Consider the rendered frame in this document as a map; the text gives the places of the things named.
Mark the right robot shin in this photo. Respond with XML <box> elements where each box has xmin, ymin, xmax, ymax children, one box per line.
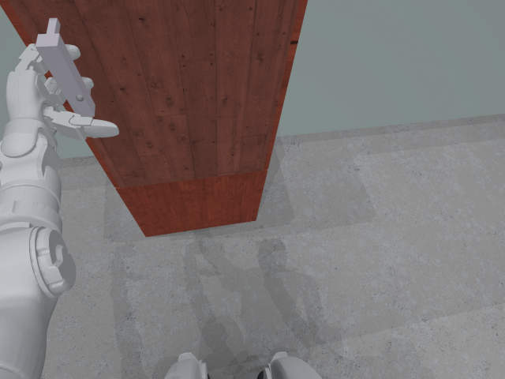
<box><xmin>269</xmin><ymin>351</ymin><xmax>288</xmax><ymax>364</ymax></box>

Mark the left robot shin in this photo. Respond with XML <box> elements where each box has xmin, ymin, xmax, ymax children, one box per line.
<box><xmin>178</xmin><ymin>353</ymin><xmax>197</xmax><ymax>362</ymax></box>

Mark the cupboard door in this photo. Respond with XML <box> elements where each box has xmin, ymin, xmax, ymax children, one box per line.
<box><xmin>8</xmin><ymin>0</ymin><xmax>300</xmax><ymax>188</ymax></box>

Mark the robot left upper arm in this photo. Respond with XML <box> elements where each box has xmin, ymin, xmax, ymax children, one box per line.
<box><xmin>0</xmin><ymin>227</ymin><xmax>77</xmax><ymax>379</ymax></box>

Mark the robot shin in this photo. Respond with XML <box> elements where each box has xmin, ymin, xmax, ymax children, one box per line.
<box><xmin>269</xmin><ymin>351</ymin><xmax>288</xmax><ymax>364</ymax></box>
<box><xmin>178</xmin><ymin>353</ymin><xmax>197</xmax><ymax>362</ymax></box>

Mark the robot left forearm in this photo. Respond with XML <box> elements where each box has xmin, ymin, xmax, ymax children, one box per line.
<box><xmin>0</xmin><ymin>118</ymin><xmax>62</xmax><ymax>236</ymax></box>

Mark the robot left hand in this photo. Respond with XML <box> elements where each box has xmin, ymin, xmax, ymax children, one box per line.
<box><xmin>6</xmin><ymin>43</ymin><xmax>119</xmax><ymax>141</ymax></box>

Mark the handle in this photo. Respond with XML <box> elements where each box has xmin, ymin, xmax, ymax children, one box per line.
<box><xmin>36</xmin><ymin>18</ymin><xmax>95</xmax><ymax>117</ymax></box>

